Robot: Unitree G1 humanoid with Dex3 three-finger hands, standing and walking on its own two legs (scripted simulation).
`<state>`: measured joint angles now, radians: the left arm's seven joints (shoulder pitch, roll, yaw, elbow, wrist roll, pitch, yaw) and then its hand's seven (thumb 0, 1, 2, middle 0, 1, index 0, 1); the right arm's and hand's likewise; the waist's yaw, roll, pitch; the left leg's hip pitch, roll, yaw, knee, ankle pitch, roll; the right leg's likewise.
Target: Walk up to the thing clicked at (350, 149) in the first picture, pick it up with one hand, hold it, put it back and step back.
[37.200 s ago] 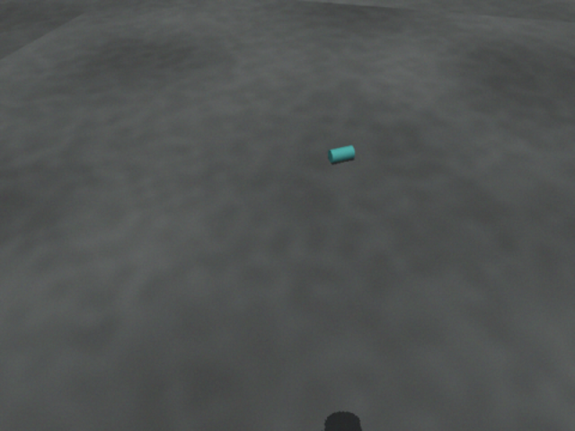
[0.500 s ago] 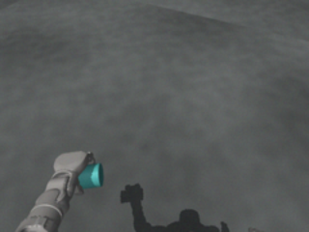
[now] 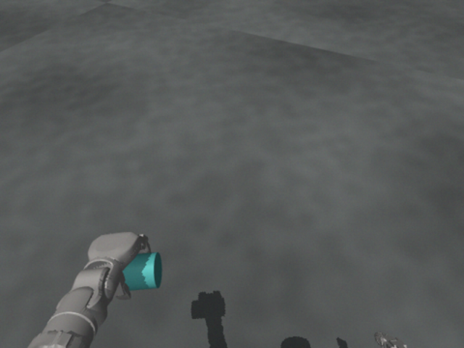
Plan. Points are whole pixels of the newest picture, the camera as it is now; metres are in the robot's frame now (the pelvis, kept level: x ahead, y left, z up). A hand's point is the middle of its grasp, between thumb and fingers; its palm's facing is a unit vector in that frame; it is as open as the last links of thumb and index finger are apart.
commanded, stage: hold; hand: left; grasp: from above
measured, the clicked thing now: (127, 272) +0.31 +0.23 -0.10
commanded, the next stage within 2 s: crouch in 1.46 s
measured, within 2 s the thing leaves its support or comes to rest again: neither
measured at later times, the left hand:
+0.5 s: hand (120, 283) +0.27 +0.22 -0.05, palm faces -0.49 -0.03 -0.87, open 9.7 cm
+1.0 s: hand (116, 288) +0.26 +0.22 -0.03, palm faces -0.48 -0.03 -0.88, open 9.7 cm
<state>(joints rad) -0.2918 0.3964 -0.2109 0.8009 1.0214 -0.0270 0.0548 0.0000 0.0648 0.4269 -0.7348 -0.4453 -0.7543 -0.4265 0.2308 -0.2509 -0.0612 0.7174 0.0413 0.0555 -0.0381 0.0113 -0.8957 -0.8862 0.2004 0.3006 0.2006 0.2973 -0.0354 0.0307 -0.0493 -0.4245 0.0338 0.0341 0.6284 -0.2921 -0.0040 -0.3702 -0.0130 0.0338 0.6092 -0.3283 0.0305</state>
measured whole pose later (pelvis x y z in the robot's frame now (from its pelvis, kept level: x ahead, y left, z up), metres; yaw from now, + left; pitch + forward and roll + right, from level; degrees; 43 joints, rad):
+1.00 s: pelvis -0.03 +0.00 +0.01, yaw +0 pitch -1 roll +0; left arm -0.22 0.41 -0.23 0.64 1.00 -0.04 -0.05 0.00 0.08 0.39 -0.73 -0.45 -0.75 -0.43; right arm 0.16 -0.25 -0.03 0.69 0.05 0.07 -0.06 0.01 -0.90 -0.89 0.20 0.30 0.20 0.30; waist 0.00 0.05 0.00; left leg -0.29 0.03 0.04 0.50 -0.20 -0.01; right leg -0.25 -0.02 0.04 0.51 -0.25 0.03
